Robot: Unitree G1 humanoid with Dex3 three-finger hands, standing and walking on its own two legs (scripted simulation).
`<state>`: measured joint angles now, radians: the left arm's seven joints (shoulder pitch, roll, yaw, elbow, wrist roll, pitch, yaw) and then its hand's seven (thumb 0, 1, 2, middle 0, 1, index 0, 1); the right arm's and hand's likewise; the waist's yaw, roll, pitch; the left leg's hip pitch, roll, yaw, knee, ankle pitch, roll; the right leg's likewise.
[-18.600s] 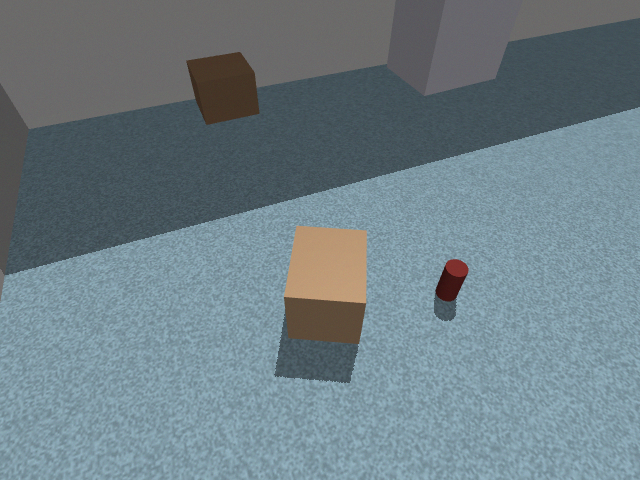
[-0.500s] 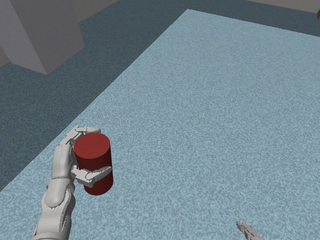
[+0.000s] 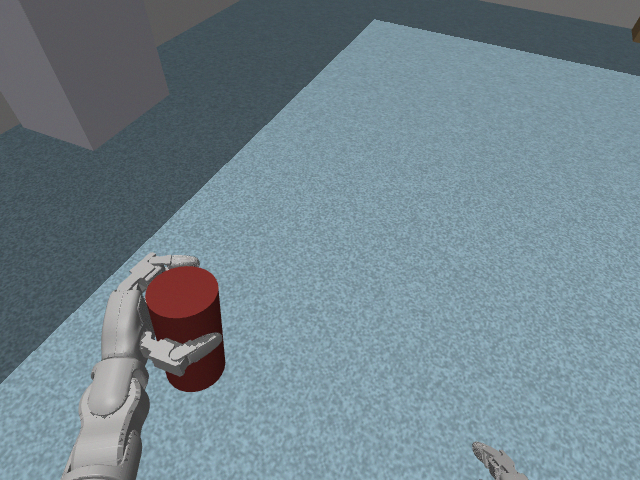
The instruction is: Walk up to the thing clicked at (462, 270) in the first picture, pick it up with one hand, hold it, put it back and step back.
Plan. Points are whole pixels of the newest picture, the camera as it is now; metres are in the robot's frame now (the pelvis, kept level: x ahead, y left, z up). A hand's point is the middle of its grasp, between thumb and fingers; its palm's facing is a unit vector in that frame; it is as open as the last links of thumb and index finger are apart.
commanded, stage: hold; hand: left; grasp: from the side
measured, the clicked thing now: (190, 331) +0.31 +0.17 +0.01
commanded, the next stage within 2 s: crouch in 0.46 s
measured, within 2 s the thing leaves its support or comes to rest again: neither
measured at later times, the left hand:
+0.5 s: hand (180, 318) +0.31 +0.17 +0.05, palm faces +0.09 -1.00 -0.04, open 11.3 cm
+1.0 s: hand (192, 343) +0.32 +0.18 -0.04, palm faces +0.11 -0.99 -0.01, open 11.3 cm
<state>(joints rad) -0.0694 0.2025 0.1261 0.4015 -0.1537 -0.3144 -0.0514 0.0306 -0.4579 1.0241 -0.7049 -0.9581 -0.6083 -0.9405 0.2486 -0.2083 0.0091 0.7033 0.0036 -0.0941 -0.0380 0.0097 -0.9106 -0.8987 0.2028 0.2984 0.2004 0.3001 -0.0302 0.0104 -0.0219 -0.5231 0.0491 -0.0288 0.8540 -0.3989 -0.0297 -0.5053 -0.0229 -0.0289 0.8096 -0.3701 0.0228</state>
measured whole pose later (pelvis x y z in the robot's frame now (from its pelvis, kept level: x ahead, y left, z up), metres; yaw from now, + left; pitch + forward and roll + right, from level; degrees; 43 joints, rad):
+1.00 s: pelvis -0.02 +0.00 -0.04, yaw +0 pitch +13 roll -2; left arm -0.19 0.20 0.19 0.66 -0.14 -0.53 -0.08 0.03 -0.46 1.02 -0.70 -0.97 -0.61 -0.95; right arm 0.21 -0.22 -0.02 0.70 -0.03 -0.11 0.01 0.01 -0.89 -0.90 0.20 0.30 0.20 0.30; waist -0.05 -0.01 -0.06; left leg -0.85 0.04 -0.04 1.09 -0.46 -0.03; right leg -0.83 -0.03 -0.03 1.05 -0.43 0.02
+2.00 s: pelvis -0.08 +0.00 -0.38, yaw -4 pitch +29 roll -5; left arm -0.58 0.40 0.47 1.08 -0.08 -0.78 -0.16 0.03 -0.47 1.04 -0.71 -0.96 -0.61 -0.95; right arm 0.07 -0.27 0.05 0.78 -0.13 -0.03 0.09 0.00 -0.93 -0.91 0.20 0.30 0.20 0.30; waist -0.15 -0.03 -0.07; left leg -2.18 -0.01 -0.14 2.34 -0.68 -0.05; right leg -2.14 -0.01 -0.02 2.27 -0.64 0.04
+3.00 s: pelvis -0.08 +0.02 -0.44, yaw -10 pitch +20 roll -12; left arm -0.61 0.62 0.54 1.25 -0.05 -0.94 -0.07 0.03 -0.48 1.05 -0.72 -0.95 -0.62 -0.93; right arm -0.07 -0.33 0.29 0.69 -0.27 0.01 0.14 0.00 -0.95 -0.91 0.20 0.30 0.20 0.30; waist -0.24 -0.16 0.18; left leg -2.24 -0.03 -0.28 2.59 -0.70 -0.06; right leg -2.16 0.02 -0.11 2.41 -0.62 0.07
